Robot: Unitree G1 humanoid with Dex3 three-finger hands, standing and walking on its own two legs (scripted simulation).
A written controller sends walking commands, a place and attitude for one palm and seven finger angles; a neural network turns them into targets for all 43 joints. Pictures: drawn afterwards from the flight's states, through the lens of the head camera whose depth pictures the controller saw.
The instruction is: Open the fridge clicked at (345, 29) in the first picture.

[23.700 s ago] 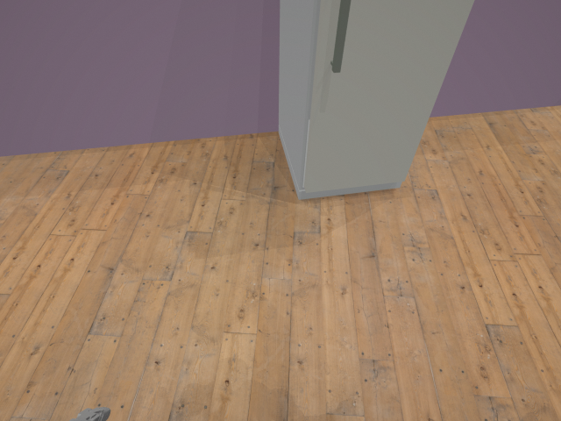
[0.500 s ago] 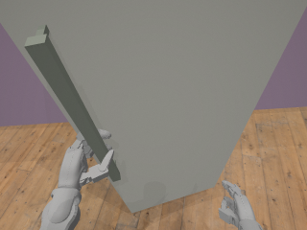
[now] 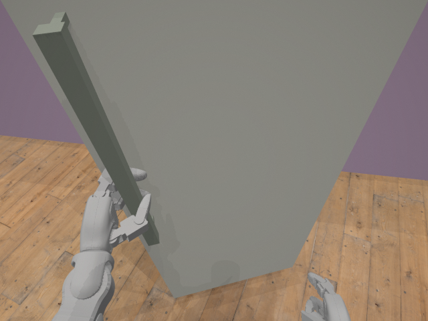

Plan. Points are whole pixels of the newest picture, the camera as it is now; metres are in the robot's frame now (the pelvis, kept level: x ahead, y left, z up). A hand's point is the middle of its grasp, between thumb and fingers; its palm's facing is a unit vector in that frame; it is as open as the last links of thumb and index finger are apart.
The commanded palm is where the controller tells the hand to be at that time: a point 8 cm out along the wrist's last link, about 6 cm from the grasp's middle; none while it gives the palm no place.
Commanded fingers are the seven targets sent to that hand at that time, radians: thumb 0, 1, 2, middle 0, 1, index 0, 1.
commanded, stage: walk backward, drawing the door open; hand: left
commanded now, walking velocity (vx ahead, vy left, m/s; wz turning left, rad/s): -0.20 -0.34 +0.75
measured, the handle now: (122, 166) +0.32 +0.15 +0.17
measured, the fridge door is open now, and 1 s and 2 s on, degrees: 23 61 69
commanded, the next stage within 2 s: stop walking and hold the door back in 1.08 s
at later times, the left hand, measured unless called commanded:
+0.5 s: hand (191, 308) +0.13 +0.03 +0.11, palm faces +0.43 -0.88 -0.20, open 6.7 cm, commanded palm +0.08 +0.06 +0.11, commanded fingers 0.00 0.90 0.90 -0.45 -1.40 -0.45 -1.40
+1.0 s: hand out of the picture +0.05 -0.09 +0.11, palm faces +0.79 -0.57 -0.22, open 6.6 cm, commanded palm -0.01 -0.08 +0.11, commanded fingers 0.00 0.90 0.90 -0.45 -1.40 -0.45 -1.40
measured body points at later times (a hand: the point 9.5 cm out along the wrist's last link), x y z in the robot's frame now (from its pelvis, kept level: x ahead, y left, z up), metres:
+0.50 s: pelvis -0.06 -0.18 +0.00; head -0.01 -0.18 +0.45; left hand +0.10 +0.08 +0.12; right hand +0.16 -0.32 -0.11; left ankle -0.14 +0.01 -0.73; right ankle +0.06 -0.28 -0.69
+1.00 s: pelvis -0.01 -0.39 +0.01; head +0.01 -0.35 +0.45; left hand +0.00 -0.06 +0.12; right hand +0.26 -0.41 -0.09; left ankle -0.13 -0.28 -0.73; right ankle +0.11 -0.44 -0.66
